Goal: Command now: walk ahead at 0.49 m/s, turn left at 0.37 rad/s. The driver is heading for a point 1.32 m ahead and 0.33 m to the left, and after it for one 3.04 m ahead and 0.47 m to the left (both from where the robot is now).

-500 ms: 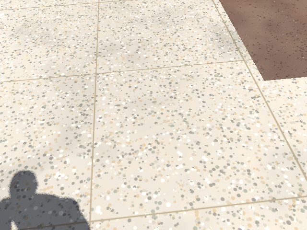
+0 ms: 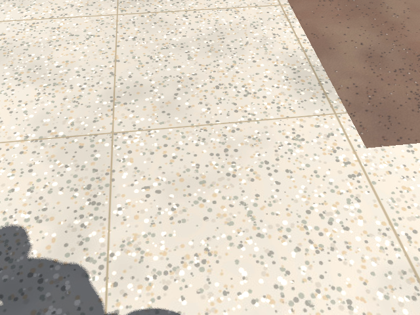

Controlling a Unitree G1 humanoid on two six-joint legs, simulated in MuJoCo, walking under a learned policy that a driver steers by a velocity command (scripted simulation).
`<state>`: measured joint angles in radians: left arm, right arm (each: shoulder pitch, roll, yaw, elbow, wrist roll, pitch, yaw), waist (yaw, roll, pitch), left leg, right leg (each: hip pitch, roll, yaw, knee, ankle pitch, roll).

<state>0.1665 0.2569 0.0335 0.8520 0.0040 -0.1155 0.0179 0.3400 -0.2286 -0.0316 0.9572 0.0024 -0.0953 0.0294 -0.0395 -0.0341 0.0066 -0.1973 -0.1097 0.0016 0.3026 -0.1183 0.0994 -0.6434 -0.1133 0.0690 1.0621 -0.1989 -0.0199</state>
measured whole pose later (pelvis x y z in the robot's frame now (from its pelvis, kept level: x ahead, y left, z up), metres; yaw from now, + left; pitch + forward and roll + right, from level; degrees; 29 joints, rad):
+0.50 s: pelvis +0.18 -0.06 +0.00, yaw +18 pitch +2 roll +0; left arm 0.15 0.25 0.04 0.81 0.02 -0.05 0.03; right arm 0.22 -0.30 -0.08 0.73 0.02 0.03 -0.03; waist 0.00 0.03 0.04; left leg -0.62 0.04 -0.02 1.04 -0.34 -0.06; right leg -0.31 -0.04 -0.13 0.38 -0.12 -0.03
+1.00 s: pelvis +0.25 +0.03 +0.01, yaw +32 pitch +2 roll -2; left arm 0.12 0.31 0.09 0.82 0.00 -0.07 -0.02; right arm 0.37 -0.23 -0.05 0.71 0.01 -0.06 -0.01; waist -0.03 -0.04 -0.02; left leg -0.10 -0.04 -0.06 0.27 -0.21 0.07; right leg -0.62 -0.06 0.03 0.75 -0.03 0.02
